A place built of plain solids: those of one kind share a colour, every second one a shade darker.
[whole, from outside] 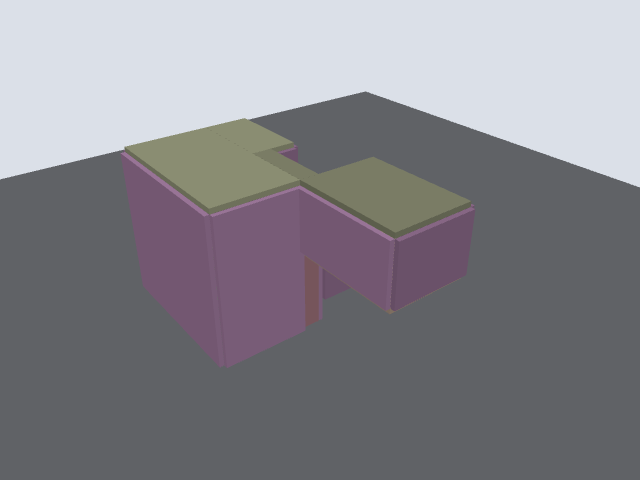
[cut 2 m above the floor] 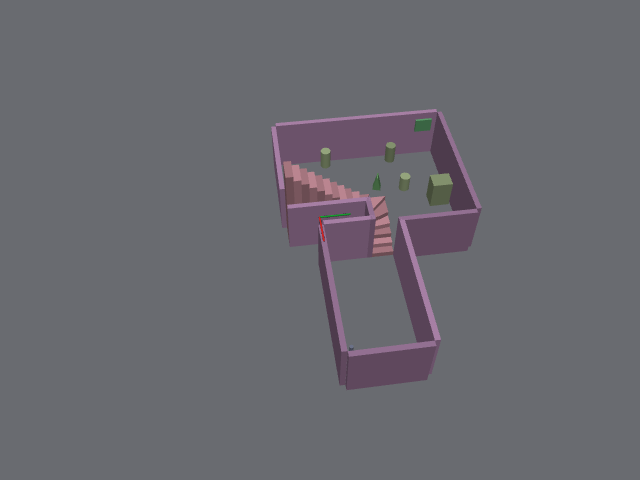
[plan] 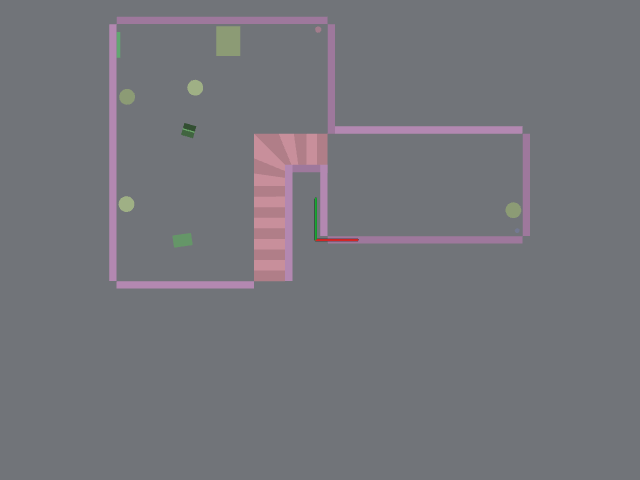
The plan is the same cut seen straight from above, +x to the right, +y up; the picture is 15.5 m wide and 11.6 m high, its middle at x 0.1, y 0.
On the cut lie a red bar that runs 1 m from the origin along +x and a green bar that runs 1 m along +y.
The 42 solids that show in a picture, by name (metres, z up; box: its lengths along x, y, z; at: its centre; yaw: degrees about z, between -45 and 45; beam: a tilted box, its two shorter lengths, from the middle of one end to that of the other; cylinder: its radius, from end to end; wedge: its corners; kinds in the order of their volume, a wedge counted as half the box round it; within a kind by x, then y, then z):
{
 "wall_1": {"box": [0.18, 6.21, 5.85], "at": [-4.91, 2.11, 2.88]},
 "wall_2": {"box": [3.32, 0.18, 5.85], "at": [-3.16, -1.08, 2.88]},
 "wall_3": {"box": [5.1, 0.18, 5.85], "at": [-2.27, 5.31, 2.88]},
 "wall_4": {"box": [0.18, 4.4, 2.36], "at": [-1.58, -3.19, 4.62]},
 "wall_5": {"box": [0.18, 2.81, 5.85], "at": [-0.65, 0.41, 2.88]},
 "wall_6": {"box": [1.03, 0.18, 5.85], "at": [-0.23, 1.73, 2.88]},
 "wall_7": {"box": [3.16, 0.18, 2.36], "at": [0.09, -5.49, 4.62]},
 "wall_8": {"box": [0.18, 1.72, 3.28], "at": [0.2, 0.96, 1.59]},
 "wall_9": {"box": [0.18, 2.65, 5.85], "at": [0.38, 3.89, 2.88]},
 "wall_10": {"box": [4.71, 0.18, 3.28], "at": [2.64, 0.0, 1.59]},
 "wall_11": {"box": [4.71, 0.18, 3.28], "at": [2.64, 2.66, 1.59]},
 "wall_12": {"box": [0.18, 2.47, 3.28], "at": [5.09, 1.33, 1.59]},
 "roof_1": {"box": [3.32, 6.21, 0.2], "at": [-3.16, 2.11, 5.9]},
 "roof_2": {"box": [0.75, 2.81, 0.2], "at": [-1.12, 0.41, 5.9]},
 "roof_3": {"box": [1.78, 3.4, 0.2], "at": [-0.6, 3.52, 5.9]},
 "roof_4": {"box": [3.16, 4.4, 0.2], "at": [0.09, -3.19, 5.9]},
 "tread_1": {"wedge": [[-1.5, 2.57, -0.05], [-1.5, 2.57, 0.96], [-0.9, 2.57, -0.05], [-0.9, 2.57, 0.96], [-0.75, 1.82, -0.05], [-0.75, 1.82, 0.96], [-0.59, 1.82, -0.05], [-0.59, 1.82, 0.96]]},
 "tread_2": {"wedge": [[-1.49, -1.0, -0.05], [-1.49, -1.0, 3.25], [-1.49, -0.74, -0.05], [-1.49, -0.74, 3.25], [-0.74, -1.0, -0.05], [-0.74, -1.0, 3.25], [-0.74, -0.74, -0.05], [-0.74, -0.74, 3.25]]},
 "tread_3": {"wedge": [[-1.49, -0.74, -0.05], [-1.49, -0.74, 3.06], [-1.49, -0.48, -0.05], [-1.49, -0.48, 3.06], [-0.74, -0.74, -0.05], [-0.74, -0.74, 3.06], [-0.74, -0.48, -0.05], [-0.74, -0.48, 3.06]]},
 "tread_4": {"wedge": [[-1.49, -0.49, -0.05], [-1.49, -0.49, 2.87], [-1.49, -0.23, -0.05], [-1.49, -0.23, 2.87], [-0.74, -0.49, -0.05], [-0.74, -0.49, 2.87], [-0.74, -0.23, -0.05], [-0.74, -0.23, 2.87]]},
 "tread_5": {"wedge": [[-1.49, -0.23, -0.05], [-1.49, -0.23, 2.68], [-1.49, 0.03, -0.05], [-1.49, 0.03, 2.68], [-0.74, -0.23, -0.05], [-0.74, -0.23, 2.68], [-0.74, 0.03, -0.05], [-0.74, 0.03, 2.68]]},
 "tread_6": {"wedge": [[-1.49, 0.02, -0.05], [-1.49, 0.02, 2.49], [-1.49, 0.28, -0.05], [-1.49, 0.28, 2.49], [-0.74, 0.02, -0.05], [-0.74, 0.02, 2.49], [-0.74, 0.28, -0.05], [-0.74, 0.28, 2.49]]},
 "tread_7": {"wedge": [[-1.49, 0.28, -0.05], [-1.49, 0.28, 2.3], [-1.49, 0.54, -0.05], [-1.49, 0.54, 2.3], [-0.74, 0.28, -0.05], [-0.74, 0.28, 2.3], [-0.74, 0.54, -0.05], [-0.74, 0.54, 2.3]]},
 "tread_8": {"wedge": [[-1.49, 0.53, -0.05], [-1.49, 0.53, 2.11], [-1.49, 0.79, -0.05], [-1.49, 0.79, 2.11], [-0.74, 0.53, -0.05], [-0.74, 0.53, 2.11], [-0.74, 0.79, -0.05], [-0.74, 0.79, 2.11]]},
 "tread_9": {"wedge": [[-1.49, 0.79, -0.05], [-1.49, 0.79, 1.91], [-1.49, 1.05, -0.05], [-1.49, 1.05, 1.91], [-0.74, 0.79, -0.05], [-0.74, 0.79, 1.91], [-0.74, 1.05, -0.05], [-0.74, 1.05, 1.91]]},
 "tread_10": {"wedge": [[-1.49, 1.04, -0.05], [-1.49, 1.04, 1.72], [-1.49, 1.3, -0.05], [-1.49, 1.3, 1.72], [-0.74, 1.05, -0.05], [-0.74, 1.05, 1.72], [-0.74, 1.3, -0.05], [-0.74, 1.3, 1.72]]},
 "tread_11": {"wedge": [[-1.49, 1.3, -0.05], [-1.49, 1.3, 1.53], [-1.49, 1.61, -0.05], [-1.49, 1.61, 1.53], [-0.74, 1.3, -0.05], [-0.74, 1.3, 1.53], [-0.74, 1.5, -0.05], [-0.74, 1.5, 1.53]]},
 "tread_12": {"wedge": [[-1.49, 1.61, -0.05], [-1.49, 1.61, 1.34], [-1.49, 1.97, -0.05], [-1.49, 1.97, 1.34], [-0.74, 1.5, -0.05], [-0.74, 1.5, 1.34], [-0.74, 1.67, -0.05], [-0.74, 1.67, 1.34]]},
 "tread_13": {"wedge": [[-1.49, 1.97, -0.05], [-1.49, 1.97, 1.15], [-1.49, 2.57, -0.05], [-1.49, 2.57, 1.15], [-0.74, 1.66, -0.05], [-0.74, 1.66, 1.15], [-0.74, 1.82, -0.05], [-0.74, 1.82, 1.15]]},
 "tread_14": {"wedge": [[-0.9, 2.57, -0.05], [-0.9, 2.57, 0.77], [-0.59, 1.82, -0.05], [-0.59, 1.82, 0.77], [-0.53, 2.57, -0.05], [-0.53, 2.57, 0.77], [-0.43, 1.82, -0.05], [-0.43, 1.82, 0.77]]},
 "tread_15": {"wedge": [[-0.54, 2.57, -0.05], [-0.54, 2.57, 0.57], [-0.43, 1.82, -0.05], [-0.43, 1.82, 0.57], [-0.23, 1.82, -0.05], [-0.23, 1.82, 0.57], [-0.23, 2.57, -0.05], [-0.23, 2.57, 0.57]]},
 "tread_16": {"wedge": [[-0.23, 1.82, -0.05], [-0.23, 1.82, 0.38], [-0.23, 2.57, -0.05], [-0.23, 2.57, 0.38], [0.03, 1.82, -0.05], [0.03, 1.82, 0.38], [0.03, 2.57, -0.05], [0.03, 2.57, 0.38]]},
 "tread_17": {"wedge": [[0.02, 1.82, -0.05], [0.02, 1.82, 0.19], [0.02, 2.57, -0.05], [0.02, 2.57, 0.19], [0.28, 1.82, -0.05], [0.28, 1.82, 0.19], [0.28, 2.57, -0.05], [0.28, 2.57, 0.19]]},
 "floor_1": {"box": [3.16, 4.4, 0.21], "at": [0.09, -3.19, 3.33]},
 "bin_1": {"cylinder": 0.19, "from": [-4.58, 0.87, 0.0], "to": [-4.58, 0.87, 0.75]},
 "bin_2": {"cylinder": 0.19, "from": [-4.56, 3.46, 0.0], "to": [-4.56, 3.46, 0.75]},
 "bin_3": {"cylinder": 0.19, "from": [-2.91, 3.68, 0.0], "to": [-2.91, 3.68, 0.62]},
 "bin_4": {"box": [0.58, 0.72, 1.11], "at": [-2.12, 4.8, 0.51]},
 "bin_5": {"cylinder": 0.19, "from": [4.77, 0.72, 0.0], "to": [4.77, 0.72, 0.75]},
 "bucket_1": {"box": [0.46, 0.3, 0.39], "at": [-3.22, -0.01, 0.14], "yaw": 8.0},
 "sign_1": {"wedge": [[-3.26, 2.54, 0.0], [-3.22, 2.67, 0.62], [-3.21, 2.7, 0.62], [-3.18, 2.83, 0.0], [-2.97, 2.46, 0.0], [-2.93, 2.59, 0.62], [-2.92, 2.62, 0.62], [-2.89, 2.75, 0.0]]},
 "cabinet_1": {"box": [0.09, 0.63, 0.54], "at": [-4.77, 4.72, 1.45]}
}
